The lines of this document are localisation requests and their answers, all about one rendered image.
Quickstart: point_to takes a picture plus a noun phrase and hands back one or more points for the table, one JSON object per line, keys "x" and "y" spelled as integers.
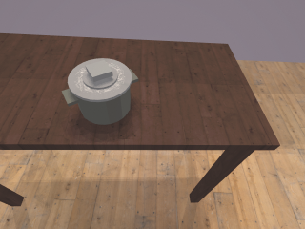
{"x": 189, "y": 96}

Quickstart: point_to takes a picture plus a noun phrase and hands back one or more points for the lid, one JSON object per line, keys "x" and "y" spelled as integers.
{"x": 81, "y": 85}

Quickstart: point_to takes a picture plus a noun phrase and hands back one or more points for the knob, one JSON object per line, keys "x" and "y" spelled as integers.
{"x": 99, "y": 70}

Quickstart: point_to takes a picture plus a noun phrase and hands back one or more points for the pot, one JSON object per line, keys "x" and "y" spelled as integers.
{"x": 106, "y": 112}

